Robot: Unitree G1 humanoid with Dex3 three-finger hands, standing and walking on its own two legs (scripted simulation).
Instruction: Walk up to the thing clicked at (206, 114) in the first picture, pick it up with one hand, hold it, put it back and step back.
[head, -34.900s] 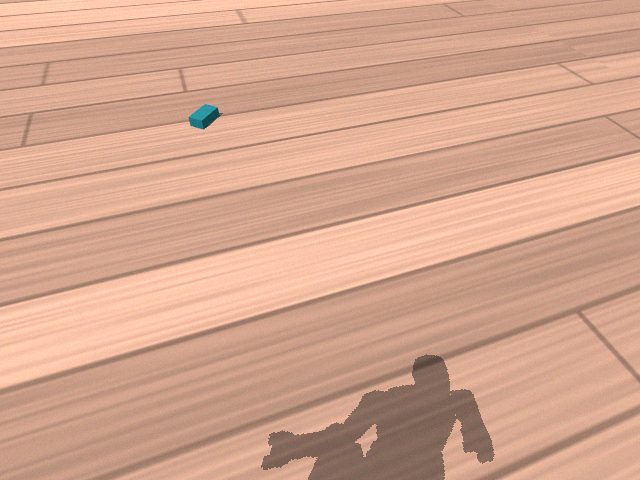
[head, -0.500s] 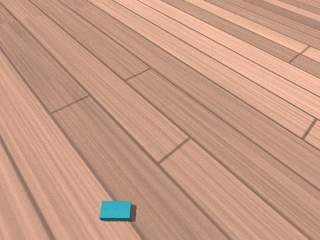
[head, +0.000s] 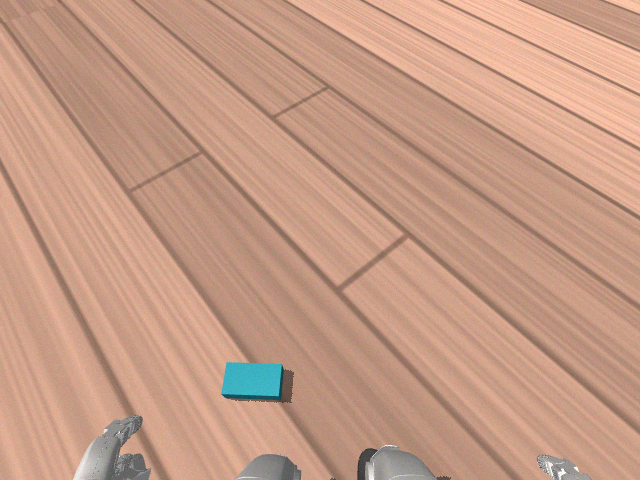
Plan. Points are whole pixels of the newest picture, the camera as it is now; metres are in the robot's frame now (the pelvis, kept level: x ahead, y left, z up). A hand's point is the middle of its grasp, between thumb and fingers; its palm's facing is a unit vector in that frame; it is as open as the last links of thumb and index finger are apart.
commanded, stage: walk up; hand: left
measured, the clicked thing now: (253, 381) +0.40 +0.23 -0.73
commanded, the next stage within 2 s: none
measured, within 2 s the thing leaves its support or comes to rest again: neither
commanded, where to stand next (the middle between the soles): +0.00 +0.03 m, yaw -5 degrees
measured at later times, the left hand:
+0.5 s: hand out of the picture -0.02 +0.27 -0.14, palm faces +0.00 -0.92 -0.40, open 7.4 cm
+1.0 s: hand out of the picture +0.03 +0.30 -0.16, palm faces -0.08 -0.93 -0.36, open 7.4 cm
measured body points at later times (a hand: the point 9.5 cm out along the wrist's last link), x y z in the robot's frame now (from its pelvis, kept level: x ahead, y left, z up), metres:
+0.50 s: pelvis -0.04 +0.00 +0.01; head -0.02 -0.01 +0.46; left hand -0.02 +0.32 -0.11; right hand +0.07 -0.31 -0.11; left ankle -0.04 +0.11 -0.69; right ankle -0.04 -0.13 -0.72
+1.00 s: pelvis -0.04 +0.02 +0.00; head -0.02 +0.04 +0.45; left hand +0.03 +0.34 -0.13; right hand +0.04 -0.30 -0.10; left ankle +0.03 +0.16 -0.72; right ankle -0.06 -0.11 -0.72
